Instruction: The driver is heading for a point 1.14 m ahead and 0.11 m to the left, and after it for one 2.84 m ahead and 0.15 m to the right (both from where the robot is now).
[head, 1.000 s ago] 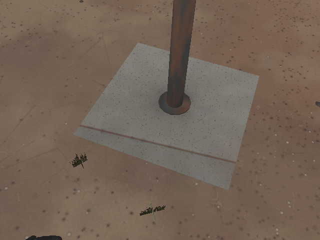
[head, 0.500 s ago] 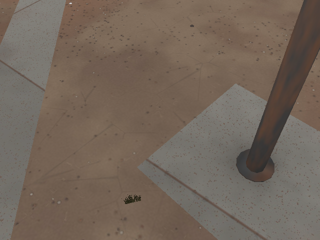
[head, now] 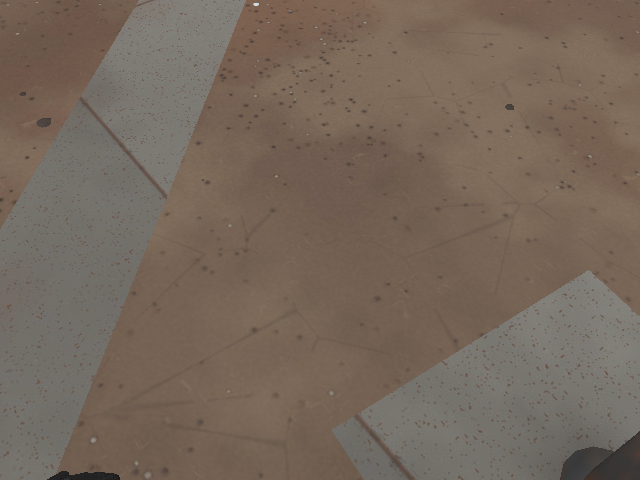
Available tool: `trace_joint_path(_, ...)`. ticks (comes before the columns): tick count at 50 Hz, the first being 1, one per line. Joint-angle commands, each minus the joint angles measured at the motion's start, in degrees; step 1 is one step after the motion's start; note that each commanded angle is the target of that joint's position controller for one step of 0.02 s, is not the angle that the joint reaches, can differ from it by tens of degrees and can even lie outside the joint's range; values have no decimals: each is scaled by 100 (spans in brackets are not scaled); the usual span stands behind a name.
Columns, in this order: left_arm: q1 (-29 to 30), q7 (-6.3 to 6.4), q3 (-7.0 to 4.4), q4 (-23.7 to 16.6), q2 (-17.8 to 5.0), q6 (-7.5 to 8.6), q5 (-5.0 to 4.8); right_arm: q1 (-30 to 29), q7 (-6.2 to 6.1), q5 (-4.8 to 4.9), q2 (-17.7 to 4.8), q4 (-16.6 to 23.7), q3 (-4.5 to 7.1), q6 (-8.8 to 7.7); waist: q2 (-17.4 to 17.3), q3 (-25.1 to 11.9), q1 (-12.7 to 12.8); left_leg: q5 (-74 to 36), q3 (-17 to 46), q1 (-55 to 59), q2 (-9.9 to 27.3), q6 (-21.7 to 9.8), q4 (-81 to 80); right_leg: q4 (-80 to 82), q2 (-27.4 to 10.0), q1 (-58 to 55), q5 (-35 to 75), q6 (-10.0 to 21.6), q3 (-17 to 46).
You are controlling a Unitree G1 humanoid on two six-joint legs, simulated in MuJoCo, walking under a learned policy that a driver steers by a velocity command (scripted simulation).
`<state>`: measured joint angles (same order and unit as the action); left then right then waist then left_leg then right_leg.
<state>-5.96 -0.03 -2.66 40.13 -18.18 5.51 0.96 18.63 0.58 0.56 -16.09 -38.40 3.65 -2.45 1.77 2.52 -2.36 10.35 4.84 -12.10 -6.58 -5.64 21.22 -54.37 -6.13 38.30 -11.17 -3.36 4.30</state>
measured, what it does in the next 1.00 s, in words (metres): walks ahead, turning left: right foot, then left foot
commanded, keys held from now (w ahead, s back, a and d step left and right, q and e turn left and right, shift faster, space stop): w+q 0.30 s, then w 0.70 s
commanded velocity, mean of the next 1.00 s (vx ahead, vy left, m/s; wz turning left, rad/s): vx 0.50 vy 0.00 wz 0.32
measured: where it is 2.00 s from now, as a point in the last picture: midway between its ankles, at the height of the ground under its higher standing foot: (219, 248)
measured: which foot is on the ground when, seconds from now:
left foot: down 0.00-0.24, up 0.26-0.70, down 0.72-1.00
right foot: up 0.00-0.20, down 0.22-0.74, up 0.76-1.00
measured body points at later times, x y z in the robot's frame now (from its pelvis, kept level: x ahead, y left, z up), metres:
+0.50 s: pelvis +0.27 -0.04 +0.00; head +0.30 -0.04 +0.45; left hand +0.24 +0.24 -0.12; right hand +0.51 -0.25 -0.09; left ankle +0.32 +0.14 -0.68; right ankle +0.27 -0.15 -0.74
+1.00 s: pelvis +0.51 +0.09 +0.00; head +0.53 +0.11 +0.45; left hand +0.59 +0.39 -0.10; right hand +0.64 -0.16 -0.11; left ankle +0.46 +0.17 -0.74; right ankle +0.68 -0.04 -0.68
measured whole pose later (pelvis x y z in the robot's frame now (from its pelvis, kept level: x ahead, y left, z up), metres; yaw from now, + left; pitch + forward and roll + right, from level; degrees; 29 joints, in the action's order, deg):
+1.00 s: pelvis +0.51 +0.09 +0.00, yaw +17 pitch +1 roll +1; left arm -7.9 -0.7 -2.6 44.6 -17.8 3.7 -0.2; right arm 20.3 0.9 0.0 -15.5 -44.7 3.2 -4.3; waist 2.9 0.6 -2.9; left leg 10.1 -2.1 -6.6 -3.4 -3.7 15.2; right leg -50.7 -7.1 38.1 -6.4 -1.6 1.8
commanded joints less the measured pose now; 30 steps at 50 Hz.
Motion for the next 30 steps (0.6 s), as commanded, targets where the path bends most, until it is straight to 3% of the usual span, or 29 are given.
trace_joint_path(1,316,-17,-42,-364,-253,29,5,-224,-122,45,-992,375,277,-86,-526,-280,68,-1209,954,-379,1121,-859,-709,1213,273,-538,1174,-101,-161)
trace_joint_path(3,715,-74,-21,-458,-227,62,-55,-14,-143,66,-1041,274,293,-56,-585,-240,-109,-788,1041,-424,1100,-736,-657,1875,478,-870,1632,-85,-186)
trace_joint_path(6,911,-138,-92,-553,-423,117,-127,216,-153,112,-1001,133,289,-20,-683,-224,-155,-378,1533,-6,1296,-653,-295,2393,566,-1019,1506,24,15)
trace_joint_path(8,788,-160,-165,-550,-553,156,-142,209,-169,102,-974,102,291,14,-836,-236,-47,-367,1882,296,1420,-573,43,2553,589,-1197,995,166,79)
trace_joint_path(10,122,-126,-274,-396,-671,201,-132,93,-164,83,-838,130,255,49,-942,-439,324,-676,1926,282,1233,-382,613,2874,623,-2107,738,408,-83)
trace_joint_path(11,-541,-86,-358,-325,-875,234,-37,79,-142,43,-543,196,148,33,-708,-1034,640,-607,1623,-83,930,-180,1693,2775,99,-3316,690,705,317)
trace_joint_path(12,-1315,-40,-470,-246,-1340,217,82,589,-146,73,-191,321,35,2,464,-1947,657,860,837,-1680,222,254,3636,2888,-1202,-5403,110,1416,2158)
trace_joint_path(13,-1607,-107,-491,-59,-1295,139,-44,927,-157,176,-381,397,16,-41,1778,-2208,557,2470,551,-3030,212,421,4923,3524,-1930,-5960,-1453,1919,4265)
trace_joint_path(14,-1332,-95,-358,-172,-770,108,-114,551,-161,202,-902,294,146,-16,939,-1414,687,2012,658,-3443,562,490,5438,3740,-1724,-5346,-2216,1699,3800)
trace_joint_path(15,-1073,-62,-291,-208,-563,51,-93,20,-158,135,-1025,375,188,24,486,-831,719,1543,420,-3433,756,515,5476,3772,-1478,-4623,-1809,1459,2858)
trace_joint_path(16,-860,-62,-238,-176,-458,24,-44,-236,-152,61,-923,434,180,33,256,-455,614,1201,338,-3230,896,517,5227,3902,-1189,-3920,-1127,1385,2225)
trace_joint_path(17,-748,-62,-191,-120,-336,26,-10,-321,-130,40,-798,454,184,38,308,-244,486,987,348,-3026,1034,499,4949,4042,-963,-3473,-636,1352,1761)
trace_joint_path(19,-714,-77,-174,-15,-275,74,-20,-173,-89,96,-520,399,130,63,492,-190,324,845,242,-2622,1111,487,4575,4299,-744,-3040,-106,1385,1183)
trace_joint_path(22,-830,-90,-242,175,-501,131,-85,-474,-73,26,-331,472,47,53,320,-125,308,477,150,-2773,1159,543,3757,4533,-814,-3064,668,1601,730)
trace_joint_path(25,-883,-80,-268,303,-655,83,-146,-924,10,-10,-238,528,-37,-37,209,-116,417,-395,-96,-2621,1228,565,2649,4613,-704,-3169,1141,1552,214)
trace_joint_path(27,-1029,-69,-277,400,-750,33,-191,-1326,71,11,-186,590,-79,-101,212,-48,570,-840,-300,-2319,1154,569,1966,4596,-599,-3136,1217,1449,-85)
trace_joint_path(30,-1394,-73,-295,597,-878,-48,-249,-1795,137,65,-241,729,-79,-136,257,49,721,-889,-435,-2119,1038,510,1396,4514,-759,-3421,1224,1382,-109)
